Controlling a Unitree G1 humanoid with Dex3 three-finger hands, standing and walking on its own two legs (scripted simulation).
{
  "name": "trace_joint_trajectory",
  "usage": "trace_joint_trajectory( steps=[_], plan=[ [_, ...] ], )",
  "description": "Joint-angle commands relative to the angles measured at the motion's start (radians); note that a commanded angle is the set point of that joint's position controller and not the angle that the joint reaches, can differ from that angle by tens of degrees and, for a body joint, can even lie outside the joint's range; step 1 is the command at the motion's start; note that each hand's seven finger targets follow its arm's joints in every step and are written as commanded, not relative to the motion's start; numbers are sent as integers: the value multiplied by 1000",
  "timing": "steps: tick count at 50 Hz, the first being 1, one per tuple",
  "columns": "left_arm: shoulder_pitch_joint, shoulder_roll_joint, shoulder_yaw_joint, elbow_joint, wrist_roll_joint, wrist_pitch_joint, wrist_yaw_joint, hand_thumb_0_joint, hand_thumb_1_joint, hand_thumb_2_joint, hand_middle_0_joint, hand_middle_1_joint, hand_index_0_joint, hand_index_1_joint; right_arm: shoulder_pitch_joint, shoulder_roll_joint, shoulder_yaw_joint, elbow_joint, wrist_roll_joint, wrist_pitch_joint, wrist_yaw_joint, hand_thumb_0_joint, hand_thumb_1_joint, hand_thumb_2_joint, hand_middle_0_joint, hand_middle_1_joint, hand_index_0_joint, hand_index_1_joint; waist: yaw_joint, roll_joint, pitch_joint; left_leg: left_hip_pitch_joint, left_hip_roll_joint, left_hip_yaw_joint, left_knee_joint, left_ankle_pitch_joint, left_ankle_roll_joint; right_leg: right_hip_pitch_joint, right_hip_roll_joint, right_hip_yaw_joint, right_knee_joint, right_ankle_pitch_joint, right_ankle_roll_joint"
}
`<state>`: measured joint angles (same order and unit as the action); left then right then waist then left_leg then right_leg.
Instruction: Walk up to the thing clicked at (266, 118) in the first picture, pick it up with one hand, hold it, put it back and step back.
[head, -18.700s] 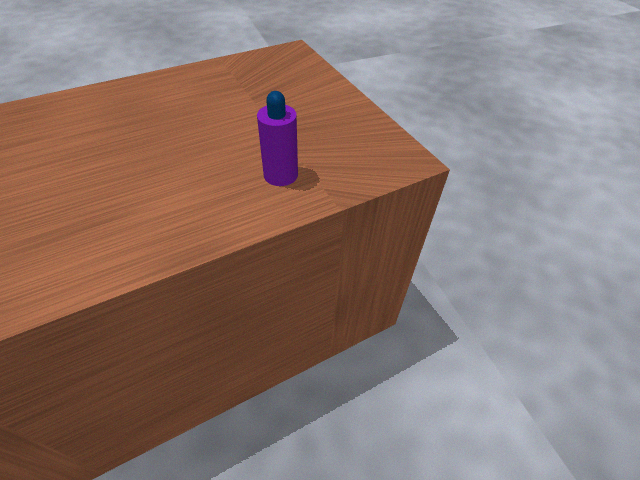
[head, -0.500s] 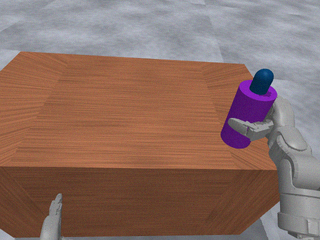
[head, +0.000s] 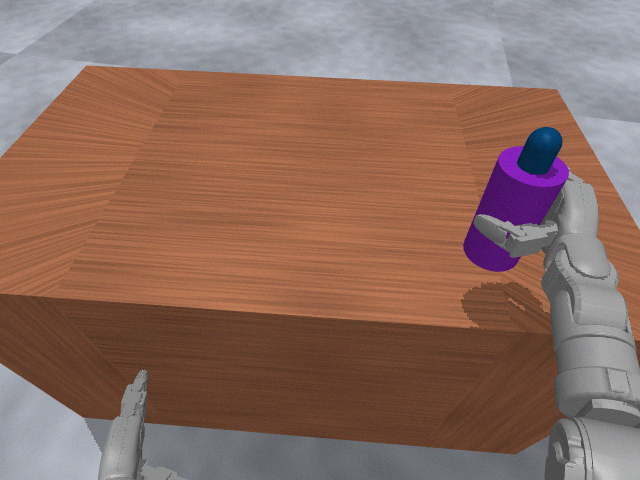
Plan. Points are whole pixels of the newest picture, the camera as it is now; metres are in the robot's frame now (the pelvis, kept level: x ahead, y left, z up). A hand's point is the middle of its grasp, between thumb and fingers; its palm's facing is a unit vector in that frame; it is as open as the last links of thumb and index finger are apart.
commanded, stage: crouch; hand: right
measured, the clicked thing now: (516, 199) +0.43 -0.19 +0.15
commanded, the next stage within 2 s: lower in 0.54 s
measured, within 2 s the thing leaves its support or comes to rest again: rests again in 1.16 s
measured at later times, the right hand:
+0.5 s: hand (499, 202) +0.47 -0.19 +0.10, palm faces +0.15 +0.99 -0.02, open 10.3 cm
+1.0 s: hand (487, 222) +0.49 -0.20 +0.05, palm faces +0.14 +0.99 -0.01, open 10.3 cm
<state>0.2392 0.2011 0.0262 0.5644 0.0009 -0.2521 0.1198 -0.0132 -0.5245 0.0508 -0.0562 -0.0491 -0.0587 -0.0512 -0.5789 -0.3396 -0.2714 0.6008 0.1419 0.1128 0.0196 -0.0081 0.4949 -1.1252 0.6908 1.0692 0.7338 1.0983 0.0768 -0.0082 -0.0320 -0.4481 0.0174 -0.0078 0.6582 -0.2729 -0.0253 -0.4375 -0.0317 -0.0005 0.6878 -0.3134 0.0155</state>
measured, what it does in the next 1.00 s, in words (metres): stands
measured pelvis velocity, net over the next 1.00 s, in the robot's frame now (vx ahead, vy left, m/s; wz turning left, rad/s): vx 0.01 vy -0.01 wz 0.02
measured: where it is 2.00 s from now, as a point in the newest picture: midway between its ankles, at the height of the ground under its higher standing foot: outside the picture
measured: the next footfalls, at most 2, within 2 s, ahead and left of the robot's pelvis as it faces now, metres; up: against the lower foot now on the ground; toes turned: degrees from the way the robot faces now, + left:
none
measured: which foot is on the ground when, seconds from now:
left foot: down 0.00-1.00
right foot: down 0.00-1.00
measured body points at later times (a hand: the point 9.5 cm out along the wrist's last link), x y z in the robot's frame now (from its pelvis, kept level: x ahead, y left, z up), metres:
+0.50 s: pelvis +0.01 +0.00 +0.00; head +0.06 -0.02 +0.44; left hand +0.15 +0.26 -0.05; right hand +0.46 -0.25 +0.10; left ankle +0.04 +0.14 -0.72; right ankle +0.02 -0.13 -0.72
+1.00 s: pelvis +0.01 -0.01 -0.02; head +0.09 -0.03 +0.42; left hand +0.15 +0.26 -0.06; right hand +0.47 -0.25 +0.05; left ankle +0.04 +0.14 -0.72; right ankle +0.02 -0.13 -0.72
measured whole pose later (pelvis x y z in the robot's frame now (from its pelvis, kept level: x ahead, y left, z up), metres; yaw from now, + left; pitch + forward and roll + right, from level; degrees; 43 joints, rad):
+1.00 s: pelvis +0.01 -0.01 -0.02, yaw +1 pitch +13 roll +1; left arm 0.29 0.22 0.03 0.35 0.01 -0.16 0.05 -0.01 -0.53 0.05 -0.06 -0.04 -0.05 -0.05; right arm -0.72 -0.42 -0.38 1.01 0.08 -0.25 0.07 -0.01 0.49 -1.12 0.69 1.06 0.74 1.09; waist 0.16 0.02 -0.07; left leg -0.69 0.00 -0.02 0.77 -0.32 -0.03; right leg -0.68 -0.05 0.00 0.84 -0.38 0.01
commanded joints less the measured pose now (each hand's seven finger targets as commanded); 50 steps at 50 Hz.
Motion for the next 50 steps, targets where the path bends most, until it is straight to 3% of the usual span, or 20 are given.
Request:
trace_joint_trajectory(
  steps=[1,3,8,10,12,15,17,19,21,23,25,27,30,34,36,41,42,45,49,50],
  plan=[
    [-44,162,89,-168,-3,-47,4,0,-535,39,-57,-50,-59,-46,-712,-281,-85,-296,30,-199,6,0,-86,-1306,1240,1419,1293,1419,26,-85,-424,63,-27,34,-63,204,23,215,16,4,-82,184,-14],
    [-43,134,53,-194,-4,-40,-6,0,-530,35,-56,-50,-60,-45,-723,-290,-90,-261,25,-227,11,0,-94,-1282,1225,1395,1275,1395,19,-85,-438,72,-26,32,-57,222,23,208,17,2,-68,204,-14],
    [-29,156,76,-195,-5,-20,-20,0,-530,35,-55,-47,-57,-43,-741,-300,-100,-139,14,-279,25,0,-121,-1283,1238,1398,1285,1398,27,-99,-481,47,-35,36,-41,239,25,207,7,12,-53,287,-6],
    [-66,133,49,-234,-4,-15,-27,0,-526,32,-54,-49,-59,-42,-808,-322,-101,-185,6,-312,28,0,-126,-1285,1242,1401,1288,1401,24,-139,-531,42,-37,34,-35,249,29,238,3,11,-39,337,-2],
    [-61,169,84,-233,-6,-4,-24,0,-527,34,-53,-47,-57,-42,-776,-333,-116,-111,10,-323,32,0,-145,-1287,1252,1404,1296,1404,30,-116,-513,48,-37,36,-36,238,29,213,4,11,-42,300,-4],
    [-93,127,34,-318,-8,0,-25,0,-539,42,-54,-46,-55,-45,-842,-352,-117,-180,7,-358,32,0,-143,-1283,1246,1397,1291,1398,28,-92,-575,114,-32,25,-39,257,23,178,16,-4,-40,239,-16],
    [-42,176,83,-297,-8,8,-15,0,-528,37,-52,-49,-57,-43,-814,-384,-137,-130,3,-362,23,0,-142,-1276,1241,1391,1285,1392,40,-97,-539,90,-34,24,-38,234,25,172,17,-6,-44,199,-17],
    [32,151,60,-256,-8,20,-26,0,-529,40,-53,-49,-56,-45,-711,-332,-130,-29,12,-353,27,0,-153,-1275,1245,1391,1288,1392,35,-106,-447,58,-37,29,-51,203,26,142,17,-3,-56,182,-16],
    [-25,122,37,-326,-7,16,-29,0,-537,41,-53,-45,-53,-44,-834,-372,-129,-153,-2,-385,18,0,-141,-1264,1233,1379,1276,1380,31,-122,-544,86,-34,19,-40,257,24,161,20,-11,-36,235,-16],
    [30,153,77,-259,-4,25,-27,0,-531,39,-52,-46,-54,-43,-799,-405,-154,-99,-9,-387,11,0,-135,-1264,1234,1382,1278,1382,30,-136,-534,76,-36,24,-22,289,28,170,15,-7,-21,293,-10],
    [14,156,83,-275,-6,26,-33,0,-532,39,-53,-48,-56,-44,-774,-328,-115,-60,-1,-387,24,0,-136,-1265,1230,1380,1274,1380,52,-118,-510,50,-36,21,-21,303,27,163,15,-6,-14,306,-13],
    [-35,133,55,-283,-5,27,-34,0,-538,42,-51,-45,-51,-43,-830,-340,-116,-93,-7,-401,26,0,-127,-1258,1227,1375,1270,1376,46,-123,-538,46,-35,17,-18,295,27,151,15,-7,-6,287,-16],
    [-19,165,86,-267,-1,28,-33,0,-539,43,-51,-44,-51,-44,-813,-323,-106,-46,-6,-406,35,0,-171,-1274,1248,1389,1288,1390,63,-145,-566,23,-43,27,-7,305,31,197,3,6,8,371,-4],
    [-60,164,69,-321,-4,32,-34,0,-551,53,-51,-41,-45,-46,-839,-361,-121,-44,-10,-423,43,0,-180,-1281,1245,1394,1289,1394,57,-127,-588,42,-41,25,-1,288,30,158,8,2,6,314,-9],
    [20,147,57,-268,-6,42,-38,0,-546,48,-51,-43,-47,-46,-738,-323,-118,84,-6,-414,53,0,-165,-1298,1251,1411,1298,1411,59,-98,-479,2,-46,31,-10,234,28,109,8,3,-5,251,-11],
    [26,176,82,-334,3,40,-40,0,-542,43,-50,-41,-47,-43,-753,-388,-161,82,-17,-458,55,0,-158,-1305,1261,1422,1309,1423,73,-109,-528,-15,-40,20,17,236,25,87,15,-4,24,220,-17],
    [63,155,66,-292,5,44,-45,0,-540,43,-50,-42,-48,-43,-711,-337,-141,126,-12,-459,63,0,-159,-1296,1251,1411,1298,1412,74,-110,-482,-44,-42,22,24,236,26,69,15,-4,31,230,-15],
    [4,187,87,-397,9,35,-42,0,-552,53,-50,-41,-45,-46,-831,-436,-184,-11,-18,-498,55,0,-148,-1274,1233,1387,1279,1388,73,-126,-613,-20,-41,18,48,271,25,103,14,-1,67,279,-17],
    [27,162,72,-385,14,36,-52,0,-555,60,-50,-45,-43,-51,-785,-348,-152,53,-17,-512,56,0,-160,-1272,1234,1384,1278,1385,81,-150,-598,-83,-46,18,73,253,28,87,12,7,99,308,-13],
    [12,166,73,-385,18,36,-50,0,-556,59,-49,-42,-42,-49,-825,-373,-156,0,-22,-524,54,0,-167,-1265,1231,1377,1274,1378,77,-161,-632,-87,-49,21,84,254,31,98,7,11,104,327,-8]
  ],
)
